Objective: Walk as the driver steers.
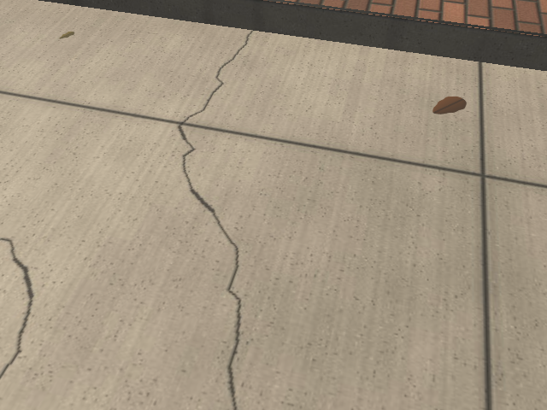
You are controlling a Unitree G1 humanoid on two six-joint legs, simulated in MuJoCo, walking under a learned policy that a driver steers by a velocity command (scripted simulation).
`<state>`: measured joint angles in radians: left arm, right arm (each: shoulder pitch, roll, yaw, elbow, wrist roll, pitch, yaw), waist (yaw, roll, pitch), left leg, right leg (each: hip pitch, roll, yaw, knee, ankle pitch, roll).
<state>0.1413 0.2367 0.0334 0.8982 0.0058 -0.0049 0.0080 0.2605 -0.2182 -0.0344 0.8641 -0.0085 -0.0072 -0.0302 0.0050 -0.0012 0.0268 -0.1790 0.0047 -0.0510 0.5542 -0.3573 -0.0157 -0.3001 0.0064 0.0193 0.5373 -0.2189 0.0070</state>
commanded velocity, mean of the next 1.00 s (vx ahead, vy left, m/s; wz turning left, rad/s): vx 0.00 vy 0.00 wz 0.01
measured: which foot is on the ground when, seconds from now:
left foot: down 0.00-1.00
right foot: down 0.00-1.00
